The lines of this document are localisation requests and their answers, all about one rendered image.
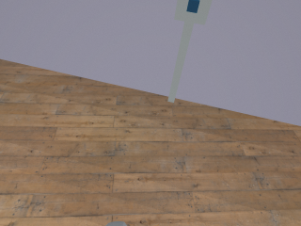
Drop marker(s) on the panel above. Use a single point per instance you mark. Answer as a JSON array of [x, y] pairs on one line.
[[189, 19]]

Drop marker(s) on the button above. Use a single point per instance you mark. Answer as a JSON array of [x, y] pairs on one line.
[[193, 6]]

